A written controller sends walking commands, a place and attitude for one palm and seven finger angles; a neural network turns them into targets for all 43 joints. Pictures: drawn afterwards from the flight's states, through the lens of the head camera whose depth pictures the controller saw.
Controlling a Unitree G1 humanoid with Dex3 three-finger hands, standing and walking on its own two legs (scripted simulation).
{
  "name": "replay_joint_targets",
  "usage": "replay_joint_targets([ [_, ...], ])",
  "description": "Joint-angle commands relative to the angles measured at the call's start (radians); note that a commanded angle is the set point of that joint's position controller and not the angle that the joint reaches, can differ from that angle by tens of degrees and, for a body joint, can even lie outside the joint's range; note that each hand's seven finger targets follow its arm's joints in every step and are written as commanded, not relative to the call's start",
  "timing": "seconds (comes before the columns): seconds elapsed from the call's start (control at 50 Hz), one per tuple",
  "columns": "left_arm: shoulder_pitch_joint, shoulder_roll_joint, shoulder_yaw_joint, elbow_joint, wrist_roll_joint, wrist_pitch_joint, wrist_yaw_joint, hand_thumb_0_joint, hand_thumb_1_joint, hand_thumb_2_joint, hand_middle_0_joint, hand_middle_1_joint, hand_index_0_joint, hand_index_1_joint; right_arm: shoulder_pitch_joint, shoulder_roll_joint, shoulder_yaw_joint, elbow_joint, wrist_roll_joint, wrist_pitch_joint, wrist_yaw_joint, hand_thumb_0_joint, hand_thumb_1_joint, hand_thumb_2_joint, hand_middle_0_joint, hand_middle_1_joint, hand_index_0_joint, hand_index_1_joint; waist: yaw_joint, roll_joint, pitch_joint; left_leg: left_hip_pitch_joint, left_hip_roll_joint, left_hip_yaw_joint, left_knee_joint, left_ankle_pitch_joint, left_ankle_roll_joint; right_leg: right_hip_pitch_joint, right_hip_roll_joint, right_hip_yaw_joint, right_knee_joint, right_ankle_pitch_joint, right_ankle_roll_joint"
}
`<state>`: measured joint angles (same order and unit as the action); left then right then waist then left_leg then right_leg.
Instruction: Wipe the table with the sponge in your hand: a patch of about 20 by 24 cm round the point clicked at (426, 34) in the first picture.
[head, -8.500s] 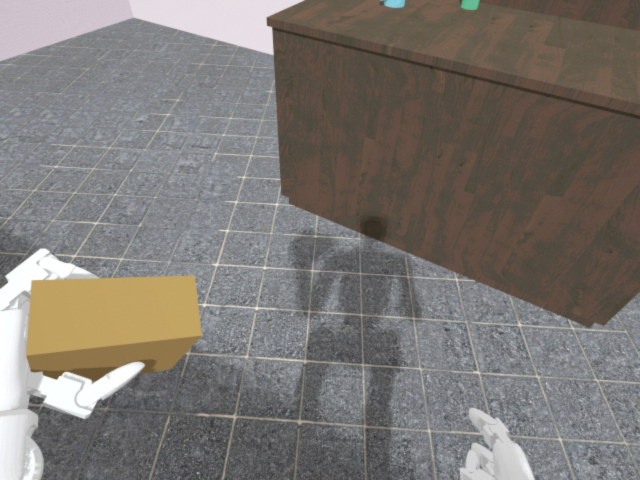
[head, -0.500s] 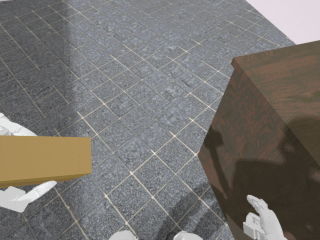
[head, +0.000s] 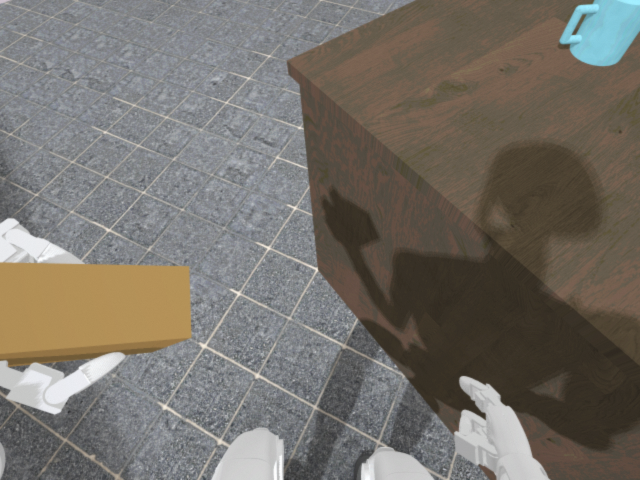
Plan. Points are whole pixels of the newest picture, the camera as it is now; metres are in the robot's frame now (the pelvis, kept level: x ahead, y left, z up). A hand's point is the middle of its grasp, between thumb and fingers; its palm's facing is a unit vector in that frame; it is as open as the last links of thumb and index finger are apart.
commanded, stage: turn to face it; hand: left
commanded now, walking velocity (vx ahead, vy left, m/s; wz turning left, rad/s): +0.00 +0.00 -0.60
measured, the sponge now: (119, 316) +0.24 +0.19 +0.14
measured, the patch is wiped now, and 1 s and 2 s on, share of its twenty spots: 0.00 0.00 0.00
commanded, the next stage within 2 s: none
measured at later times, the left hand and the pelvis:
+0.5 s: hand (215, 307) +0.25 +0.10 +0.16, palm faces +0.08 -0.86 -0.51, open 10.3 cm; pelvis -0.05 -0.05 -0.01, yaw -18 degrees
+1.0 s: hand (271, 338) +0.22 +0.05 +0.18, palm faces -0.15 -0.88 -0.44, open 10.3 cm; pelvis -0.09 -0.03 +0.00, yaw -33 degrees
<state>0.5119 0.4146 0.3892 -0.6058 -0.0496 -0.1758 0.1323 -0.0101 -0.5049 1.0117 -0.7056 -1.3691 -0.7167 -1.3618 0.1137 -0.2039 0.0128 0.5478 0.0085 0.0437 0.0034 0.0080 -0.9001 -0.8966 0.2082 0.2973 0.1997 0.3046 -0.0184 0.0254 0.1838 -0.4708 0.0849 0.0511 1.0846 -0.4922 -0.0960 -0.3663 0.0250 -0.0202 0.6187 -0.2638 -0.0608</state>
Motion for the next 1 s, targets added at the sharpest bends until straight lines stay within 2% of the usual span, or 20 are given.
replay_joint_targets([
  [0.0,0.07,0.192,0.224,-0.21,-0.018,-0.066,0.042,0.0,0.1,1.3,-1.2,-1.6,-1.2,-1.6,-0.056,-0.079,-0.041,-0.164,0.002,-0.019,-0.015,0.0,-0.9,-0.9,0.2,0.3,0.2,0.3,0.05,-0.141,-0.379,0.037,-0.003,-0.013,-0.216,0.037,0.009,0.265,-0.268,0.316,-0.189,0.492,-0.123],
  [0.08,0.047,0.168,0.181,-0.172,-0.01,-0.046,0.044,0.0,0.1,1.3,-1.2,-1.6,-1.2,-1.6,-0.022,-0.111,-0.049,-0.162,0.009,-0.014,-0.016,0.0,-0.9,-0.9,0.2,0.3,0.2,0.3,0.045,-0.12,-0.354,0.17,-0.025,-0.004,-0.457,0.101,0.026,0.161,-0.238,0.364,-0.208,0.283,-0.094],
  [0.12,0.016,0.161,0.161,-0.17,-0.004,-0.047,0.041,0.0,0.1,1.3,-1.2,-1.6,-1.2,-1.6,0.007,-0.117,-0.054,-0.161,0.011,-0.017,-0.023,0.0,-0.9,-0.9,0.2,0.3,0.2,0.3,0.03,-0.094,-0.349,0.314,-0.001,0.007,-0.629,0.198,0.047,0.072,-0.195,0.351,-0.168,0.182,-0.035],
  [0.14,-0.015,0.157,0.147,-0.184,0.001,-0.05,0.038,0.0,0.1,1.3,-1.2,-1.6,-1.2,-1.6,0.009,-0.135,-0.065,-0.169,0.011,-0.021,-0.029,0.0,-0.9,-0.9,0.2,0.3,0.2,0.3,0.028,-0.03,-0.323,0.363,0.08,-0.062,-0.7,0.208,0.087,-0.017,-0.139,0.327,-0.101,0.088,0.0],
  [0.18,-0.035,0.183,0.163,-0.18,0.017,-0.063,0.029,0.0,0.1,1.3,-1.2,-1.6,-1.2,-1.6,-0.004,-0.148,-0.077,-0.19,0.017,-0.031,-0.041,0.0,-0.9,-0.9,0.2,0.3,0.2,0.3,0.053,0.253,-0.306,0.389,0.338,-0.228,-0.767,0.422,0.206,-0.172,0.002,0.117,0.258,-0.251,0.081],
  [0.2,-0.027,0.176,0.156,-0.155,0.024,-0.063,0.03,0.0,0.1,1.3,-1.2,-1.6,-1.2,-1.6,-0.012,-0.126,-0.066,-0.188,0.0,-0.04,-0.045,0.0,-0.9,-0.9,0.2,0.3,0.2,0.3,0.051,0.289,-0.272,0.289,0.404,-0.265,-0.783,0.458,0.256,-0.173,-0.015,0.051,0.481,-0.267,0.102],
  [0.22,-0.07,0.141,0.107,-0.179,0.031,-0.067,0.023,0.0,0.1,1.3,-1.2,-1.6,-1.2,-1.6,0.005,-0.126,-0.071,-0.185,0.001,-0.049,-0.04,0.0,-0.9,-0.9,0.2,0.3,0.2,0.3,0.037,0.253,-0.23,0.252,0.383,-0.189,-0.751,0.539,0.259,-0.179,-0.051,0.058,0.527,-0.24,0.107],
  [0.28,-0.173,0.111,0.037,-0.242,0.029,-0.061,0.02,0.0,0.1,1.3,-1.2,-1.6,-1.2,-1.6,0.024,-0.135,-0.067,-0.183,0.021,-0.087,-0.02,0.0,-0.9,-0.9,0.2,0.3,0.2,0.3,0.041,0.248,-0.203,0.275,0.294,0.054,-0.671,0.644,0.165,-0.113,-0.063,-0.048,0.322,-0.2,0.119],
  [0.38,-0.168,0.146,0.068,-0.175,0.029,-0.047,0.025,0.0,0.1,1.3,-1.2,-1.6,-1.2,-1.6,0.071,-0.153,-0.071,-0.18,0.013,-0.123,-0.008,0.0,-0.9,-0.9,0.2,0.3,0.2,0.3,0.037,0.219,-0.228,0.235,0.261,0.098,-0.488,0.569,0.094,0.15,-0.029,-0.114,-0.055,-0.026,0.104],
  [0.4,-0.175,0.161,0.087,-0.177,0.028,-0.052,0.027,0.0,0.1,1.3,-1.2,-1.6,-1.2,-1.6,0.066,-0.137,-0.065,-0.184,0.016,-0.122,-0.004,0.0,-0.9,-0.9,0.2,0.3,0.2,0.3,0.039,0.099,-0.252,0.188,0.217,0.121,-0.335,0.476,0.068,0.223,-0.099,-0.031,-0.14,0.151,0.067],
  [0.42,-0.153,0.219,0.142,-0.153,0.026,-0.061,0.037,0.0,0.1,1.3,-1.2,-1.6,-1.2,-1.6,0.051,-0.101,-0.054,-0.195,0.017,-0.119,-0.009,0.0,-0.9,-0.9,0.2,0.3,0.2,0.3,0.044,-0.181,-0.268,0.025,0.089,0.144,-0.114,0.139,0.019,0.318,-0.257,0.242,-0.183,0.599,-0.026],
  [0.44,-0.117,0.23,0.18,-0.128,-0.004,-0.047,0.04,0.0,0.1,1.3,-1.2,-1.6,-1.2,-1.6,0.017,-0.108,-0.055,-0.207,0.019,-0.112,-0.013,0.0,-0.9,-0.9,0.2,0.3,0.2,0.3,0.058,-0.336,-0.317,-0.082,0.0,0.042,0.06,-0.134,-0.001,0.302,-0.359,0.464,-0.225,0.735,-0.085],
  [0.46,-0.08,0.241,0.198,-0.162,-0.02,-0.045,0.039,0.0,0.1,1.3,-1.2,-1.6,-1.2,-1.6,-0.007,-0.1,-0.056,-0.195,0.015,-0.095,-0.014,0.0,-0.9,-0.9,0.2,0.3,0.2,0.3,0.055,-0.278,-0.325,-0.088,0.02,-0.066,0.153,-0.089,0.002,0.293,-0.372,0.465,-0.235,0.643,-0.084],
  [0.5,0.032,0.23,0.231,-0.197,-0.029,-0.06,0.042,0.0,0.1,1.3,-1.2,-1.6,-1.2,-1.6,-0.032,-0.067,-0.029,-0.17,0.004,-0.055,-0.006,0.0,-0.9,-0.9,0.2,0.3,0.2,0.3,0.051,-0.085,-0.391,-0.165,0.023,-0.09,0.201,-0.005,-0.006,0.437,-0.324,0.38,-0.143,0.717,-0.112],
  [0.58,0.076,0.187,0.216,-0.146,-0.031,-0.067,0.04,0.0,0.1,1.3,-1.2,-1.6,-1.2,-1.6,-0.056,-0.076,-0.042,-0.144,0.002,-0.014,-0.008,0.0,-0.9,-0.9,0.2,0.3,0.2,0.3,0.036,-0.102,-0.379,-0.144,0.015,-0.075,0.11,0.065,-0.013,0.4,-0.277,0.308,-0.189,0.631,-0.098],
  [0.8,-0.044,0.169,0.12,-0.18,-0.018,-0.041,0.043,0.0,0.1,1.3,-1.2,-1.6,-1.2,-1.6,-0.048,-0.124,-0.053,-0.171,0.007,0.006,-0.019,0.0,-0.9,-0.9,0.2,0.3,0.2,0.3,0.066,-0.139,-0.346,0.089,-0.054,-0.034,-0.298,0.039,0.03,0.175,-0.242,0.456,-0.336,0.108,-0.108],
  [0.9,-0.064,0.168,0.117,-0.17,-0.002,-0.047,0.032,0.0,0.1,1.3,-1.2,-1.6,-1.2,-1.6,-0.011,-0.121,-0.054,-0.167,0.003,0.015,-0.012,0.0,-0.9,-0.9,0.2,0.3,0.2,0.3,0.053,-0.098,-0.344,0.287,-0.064,-0.002,-0.564,0.067,0.061,0.045,-0.181,0.457,-0.343,-0.01,-0.048],
  [0.94,-0.11,0.165,0.114,-0.191,0.002,-0.063,0.02,0.0,0.1,1.3,-1.2,-1.6,-1.2,-1.6,0.002,-0.137,-0.063,-0.176,-0.003,0.007,-0.015,0.0,-0.9,-0.9,0.2,0.3,0.2,0.3,0.037,-0.007,-0.321,0.425,0.046,-0.061,-0.73,0.074,0.117,-0.095,-0.09,0.393,-0.235,-0.068,0.022],
  [0.96,-0.132,0.161,0.12,-0.202,0.004,-0.072,0.011,0.0,0.1,1.3,-1.2,-1.6,-1.2,-1.6,-0.016,-0.155,-0.072,-0.19,-0.009,0.001,-0.019,0.0,-0.9,-0.9,0.2,0.3,0.2,0.3,0.039,0.13,-0.275,0.449,0.197,-0.191,-0.778,0.1,0.179,-0.211,0.003,0.287,-0.075,-0.115,0.064],
  [0.98,-0.164,0.181,0.128,-0.238,0.01,-0.078,0.007,0.0,0.1,1.3,-1.2,-1.6,-1.2,-1.6,-0.035,-0.156,-0.078,-0.218,0.002,-0.011,-0.023,0.0,-0.9,-0.9,0.2,0.3,0.2,0.3,0.045,0.254,-0.293,0.46,0.347,-0.284,-0.818,0.309,0.236,-0.251,0.057,0.14,0.222,-0.18,0.09],
])
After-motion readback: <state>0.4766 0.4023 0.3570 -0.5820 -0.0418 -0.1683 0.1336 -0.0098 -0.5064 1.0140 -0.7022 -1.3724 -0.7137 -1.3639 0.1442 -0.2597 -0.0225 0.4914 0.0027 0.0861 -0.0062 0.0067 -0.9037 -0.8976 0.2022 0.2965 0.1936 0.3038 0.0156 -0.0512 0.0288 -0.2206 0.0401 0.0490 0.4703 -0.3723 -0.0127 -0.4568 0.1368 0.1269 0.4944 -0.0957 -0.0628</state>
